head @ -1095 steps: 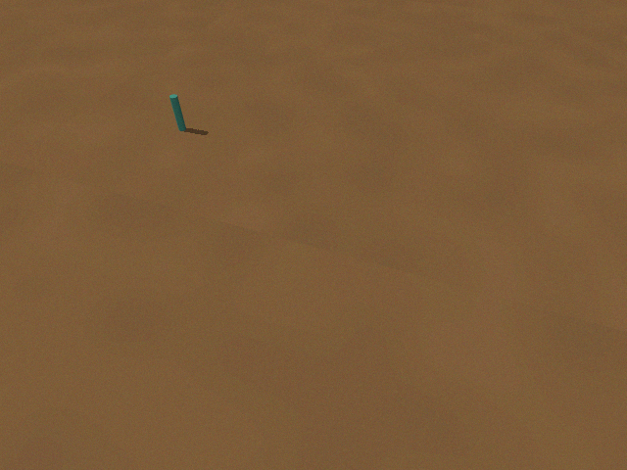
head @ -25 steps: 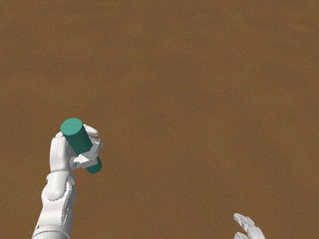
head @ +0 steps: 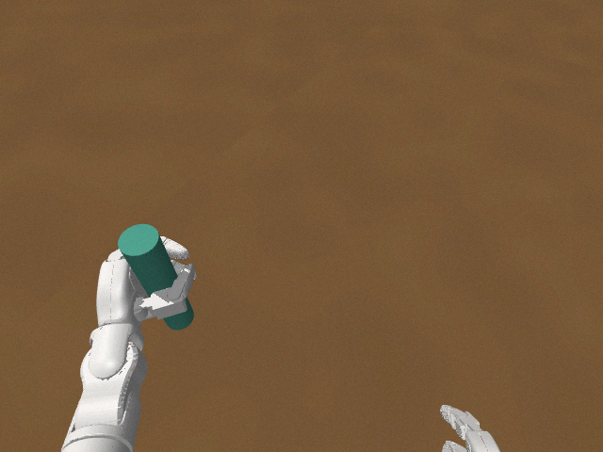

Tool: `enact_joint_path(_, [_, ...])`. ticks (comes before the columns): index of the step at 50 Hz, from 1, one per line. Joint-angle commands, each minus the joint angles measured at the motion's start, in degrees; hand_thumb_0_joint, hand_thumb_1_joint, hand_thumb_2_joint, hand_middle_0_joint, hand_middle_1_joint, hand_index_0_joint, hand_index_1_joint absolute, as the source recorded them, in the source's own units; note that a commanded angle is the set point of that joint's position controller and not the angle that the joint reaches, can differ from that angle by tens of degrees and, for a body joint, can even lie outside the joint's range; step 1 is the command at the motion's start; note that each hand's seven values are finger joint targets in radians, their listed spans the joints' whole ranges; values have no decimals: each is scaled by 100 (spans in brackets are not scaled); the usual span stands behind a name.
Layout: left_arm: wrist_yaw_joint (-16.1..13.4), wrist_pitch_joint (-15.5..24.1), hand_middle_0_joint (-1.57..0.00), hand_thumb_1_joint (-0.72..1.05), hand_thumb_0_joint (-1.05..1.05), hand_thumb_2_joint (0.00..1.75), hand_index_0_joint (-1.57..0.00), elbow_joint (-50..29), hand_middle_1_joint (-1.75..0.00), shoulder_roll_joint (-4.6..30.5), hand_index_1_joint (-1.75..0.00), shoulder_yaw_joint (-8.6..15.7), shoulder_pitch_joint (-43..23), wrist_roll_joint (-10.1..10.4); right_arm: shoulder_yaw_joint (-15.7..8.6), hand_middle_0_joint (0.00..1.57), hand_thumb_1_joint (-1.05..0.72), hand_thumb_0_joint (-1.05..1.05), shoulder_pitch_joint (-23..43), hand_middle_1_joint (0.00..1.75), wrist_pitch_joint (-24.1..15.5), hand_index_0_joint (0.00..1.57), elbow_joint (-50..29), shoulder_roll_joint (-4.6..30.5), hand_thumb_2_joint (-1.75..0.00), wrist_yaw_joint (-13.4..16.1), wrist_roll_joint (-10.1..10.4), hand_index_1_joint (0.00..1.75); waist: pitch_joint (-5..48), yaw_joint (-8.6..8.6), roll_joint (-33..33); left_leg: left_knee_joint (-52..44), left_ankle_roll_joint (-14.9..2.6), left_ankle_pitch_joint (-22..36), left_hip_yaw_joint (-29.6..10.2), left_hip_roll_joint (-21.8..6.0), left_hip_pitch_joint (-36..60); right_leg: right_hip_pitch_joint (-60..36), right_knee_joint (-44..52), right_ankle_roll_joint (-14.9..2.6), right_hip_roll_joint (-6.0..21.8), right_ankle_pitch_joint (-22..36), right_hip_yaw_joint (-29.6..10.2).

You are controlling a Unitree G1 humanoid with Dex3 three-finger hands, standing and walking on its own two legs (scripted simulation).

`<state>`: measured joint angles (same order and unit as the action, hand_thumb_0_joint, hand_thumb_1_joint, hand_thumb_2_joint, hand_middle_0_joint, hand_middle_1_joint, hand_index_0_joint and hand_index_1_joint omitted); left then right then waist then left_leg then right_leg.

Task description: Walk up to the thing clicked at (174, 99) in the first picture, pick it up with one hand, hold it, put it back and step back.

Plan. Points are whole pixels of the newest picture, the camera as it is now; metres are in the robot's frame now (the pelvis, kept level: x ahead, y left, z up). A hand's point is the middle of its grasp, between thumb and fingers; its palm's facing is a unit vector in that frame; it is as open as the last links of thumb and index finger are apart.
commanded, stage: crouch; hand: left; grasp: from the side
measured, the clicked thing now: (162, 284) +0.33 +0.18 +0.04
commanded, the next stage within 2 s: lower in 1.92 s
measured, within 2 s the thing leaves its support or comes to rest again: neither
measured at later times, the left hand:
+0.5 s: hand (187, 314) +0.35 +0.18 -0.10, palm faces +0.17 -0.99 -0.02, open 5.3 cm
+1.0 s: hand (203, 350) +0.38 +0.20 -0.34, palm faces +0.16 -0.99 -0.04, open 5.3 cm
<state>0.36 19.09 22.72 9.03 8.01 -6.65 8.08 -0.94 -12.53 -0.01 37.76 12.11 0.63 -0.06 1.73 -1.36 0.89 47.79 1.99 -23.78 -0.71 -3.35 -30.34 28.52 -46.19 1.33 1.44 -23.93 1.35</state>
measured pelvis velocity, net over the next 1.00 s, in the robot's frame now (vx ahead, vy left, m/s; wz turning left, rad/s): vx -0.09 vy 0.00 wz -0.06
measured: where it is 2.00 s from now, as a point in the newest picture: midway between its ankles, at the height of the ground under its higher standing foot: outside the picture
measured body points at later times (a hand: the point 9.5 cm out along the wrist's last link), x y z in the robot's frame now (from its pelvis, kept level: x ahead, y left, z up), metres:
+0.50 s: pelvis -0.03 +0.00 -0.09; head +0.09 +0.02 +0.34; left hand +0.34 +0.23 -0.09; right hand +0.09 -0.27 -0.20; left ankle +0.00 +0.14 -0.70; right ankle -0.01 -0.13 -0.70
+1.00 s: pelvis -0.09 +0.00 -0.30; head +0.12 +0.04 +0.10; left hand +0.37 +0.25 -0.34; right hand +0.01 -0.26 -0.42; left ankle +0.00 +0.14 -0.70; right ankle -0.01 -0.13 -0.70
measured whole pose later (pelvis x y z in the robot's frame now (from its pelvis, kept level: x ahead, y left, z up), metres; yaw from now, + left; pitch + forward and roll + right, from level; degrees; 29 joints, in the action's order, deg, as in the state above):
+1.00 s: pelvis -0.09 +0.00 -0.30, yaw -4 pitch +34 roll -4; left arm 5.7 43.4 65.2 22.6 26.0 -40.0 3.3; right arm 1.6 -6.8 0.4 39.3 14.2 -5.3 -6.3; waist 8.3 -7.7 -0.9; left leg 118.0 2.5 -38.6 -6.1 -2.8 -113.5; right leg 110.9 -115.8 1.8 0.3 -38.9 1.0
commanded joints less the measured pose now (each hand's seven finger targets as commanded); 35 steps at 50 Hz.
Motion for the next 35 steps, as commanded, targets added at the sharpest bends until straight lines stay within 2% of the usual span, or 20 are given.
enact_joint_path(1, [-30, 489, -129, 53, 0, 118, -130, -1432, -131, 716, -130, 228, -1620, 47, -264, 20, -88, 0, 197, 30, -230, 20, -733, 730, -90, 58, 29, 30, 1537, 32, -1, -597, -188, 1668, 124, 224, 804, -618, 623, -118, -155, 1868, 121])
enact_joint_path(5, [-24, 469, -132, 51, 0, 119, -133, -931, -134, 631, -133, 292, -1368, 64, -315, 20, -87, 0, 110, 30, -228, 20, -638, 778, -90, 54, 4, 30, 1526, -36, -127, -492, -220, 1757, 92, 204, 714, -459, 548, -103, -161, 1955, 128])
enact_joint_path(6, [-13, 463, -131, 52, 0, 118, -132, -705, -132, 483, -131, 184, -1360, 65, -306, 20, -87, 0, 141, 30, -238, 20, -654, 767, -90, 30, 4, 30, 1360, -112, -199, -463, -224, 1664, 82, 207, 561, -322, 507, -105, -166, 1896, 136])
enact_joint_path(7, [-31, 481, -132, 50, 0, 118, -133, -562, -133, 594, -132, 345, -1381, 60, -322, 20, -87, 0, 135, 30, -242, 20, -632, 783, -90, 19, -1, 30, 1272, -73, -320, -411, -238, 1545, 94, 207, 375, -242, 505, -102, -155, 1811, 124])
enact_joint_path(8, [-39, 538, -131, 49, 0, 118, -132, -526, -133, 548, -133, 301, -1458, 56, -327, 20, -87, 0, 116, 30, -227, 20, -615, 786, -90, 10, -4, 30, 1259, -102, -319, -389, -237, 1410, 95, 212, 290, -155, 465, -111, -147, 1701, 112])
enact_joint_path(10, [-49, 672, -131, 49, 0, 120, -132, -93, -134, 467, -133, 356, -1374, 34, -311, 20, -87, 0, 127, 30, -235, 20, -574, 748, -90, 2, -41, 30, 1173, -149, -409, -229, -256, 1233, 117, 237, 86, 66, 383, -85, -111, 1602, 78])
enact_joint_path(13, [-103, 1057, -129, 53, 0, 119, -130, 77, -132, 673, -131, 585, -1944, -21, -362, 20, -87, 0, 80, 30, -298, 20, -468, 798, -90, -61, -99, 30, 1393, -136, -234, 133, -236, 1000, 77, 234, -354, 566, -68, -143, -93, 1326, 56])
enact_joint_path(15, [-92, 1380, -129, 52, 0, 119, -130, 359, -133, 768, -132, 582, -2266, -109, -371, 20, -87, 0, 82, 30, -334, 20, -426, 799, -90, -108, -139, 30, 1496, -205, -66, 487, -218, 819, 48, 235, -713, 1080, -488, -171, -110, 1129, 46])
enact_joint_path(16, [-76, 1575, -129, 52, 0, 120, -130, 245, -133, 934, -133, 701, -2541, -126, -375, 20, -87, 0, 39, 30, -355, 20, -400, 788, -90, -131, -168, 30, 1852, -183, 22, 729, -218, 855, 42, 237, -790, 1247, -706, -175, -108, 1134, 39])
enact_joint_path(17, [-35, 1729, -130, 54, 0, 120, -131, 435, -134, 868, -133, 637, -2601, -135, -394, 20, -88, 0, 51, 30, -377, 20, -400, 802, -90, -152, -173, 30, 1929, -261, 82, 964, -215, 775, 37, 253, -993, 1502, -933, -179, -104, 1079, 25])
enact_joint_path(18, [10, 1841, -130, 52, 0, 118, -131, 985, -133, 816, -132, 660, -2463, -138, -376, 20, -89, 0, 43, 30, -393, 20, -409, 811, -90, -173, -197, 30, 1954, -306, -135, 1237, -246, 699, 3, 248, -1289, 1828, -1161, -175, -126, 979, 32])
enact_joint_path(19, [51, 2047, -130, 50, 0, 119, -130, 759, -133, 970, -132, 724, -2782, -121, -436, 20, -89, 0, 32, 30, -419, 20, -468, 908, -90, -190, -214, 30, 2299, -314, -48, 1548, -253, 716, -10, 256, -1530, 2061, -1448, -188, -132, 994, 15])
enact_joint_path(22, [212, 2386, -128, 48, 0, 118, -128, 1673, -132, 1046, -132, 858, -2713, -76, -375, 20, -89, 0, 46, 30, -436, 20, -411, 920, -90, -271, -258, 30, 2653, -281, 1, 2360, -268, 374, -82, 265, -2553, 2859, -2158, -203, -132, 572, -67])
enact_joint_path(23, [214, 2500, -130, 46, 0, 120, -130, 1516, -134, 1215, -134, 970, -2872, -68, -378, 20, -89, 0, 0, 30, -431, 20, -453, 970, -90, -289, -269, 30, 2996, -257, 65, 2575, -278, 430, -111, 258, -2687, 3035, -2376, -211, -137, 584, -63])
enact_joint_path(24, [243, 2556, -128, 47, 0, 120, -129, 1716, -133, 1203, -133, 888, -3068, -79, -318, 20, -89, 0, -18, 30, -410, 20, -402, 929, -90, -313, -286, 30, 3153, -255, 273, 2791, -268, 397, -101, 259, -2867, 3258, -2557, -218, -128, 518, -131])
enact_joint_path(25, [230, 2621, -129, 47, 0, 121, -129, 1562, -133, 1357, -133, 1039, -3255, -72, -353, 20, -88, 0, -18, 30, -393, 20, -490, 1012, -90, -324, -297, 30, 3436, -260, 287, 2976, -266, 465, -129, 258, -3006, 3402, -2751, -222, -131, 561, -100])
enact_joint_path(26, [238, 2600, -129, 48, 0, 121, -129, 2104, -133, 1372, -133, 1103, -3068, -79, -280, 20, -88, 0, -93, 30, -349, 20, -412, 982, -90, -333, -305, 30, 3447, -210, 259, 3106, -260, 523, -145, 260, -3214, 3534, -2932, -228, -141, 564, -85])
enact_joint_path(29, [232, 2700, -130, 47, 0, 123, -130, 1809, -134, 1677, -135, 1383, -3432, -39, -303, 20, -89, 0, -131, 30, -257, 20, -459, 1121, -90, -374, -329, 30, 4155, -124, 420, 3540, -260, 889, -157, 220, -3362, 3819, -3430, -249, -163, 819, -98])
enact_joint_path(31, [299, 2751, -131, 47, 0, 124, -130, 1668, -135, 1596, -136, 1301, -3739, -22, -340, 20, -90, 0, -110, 30, -198, 20, -434, 1158, -91, -387, -373, 30, 4308, -221, 537, 3751, -255, 784, -179, 224, -3529, 4116, -3656, -268, -185, 722, -50])
enact_joint_path(35, [428, 2819, -131, 50, 0, 123, -130, 1843, -134, 2048, -135, 1540, -4321, -103, -353, 20, -92, 0, -138, 30, -153, 20, -270, 1224, -91, -384, -406, 30, 4442, -405, 401, 4361, -302, 550, -206, 193, -4193, 4622, -4161, -256, -209, 597, -53])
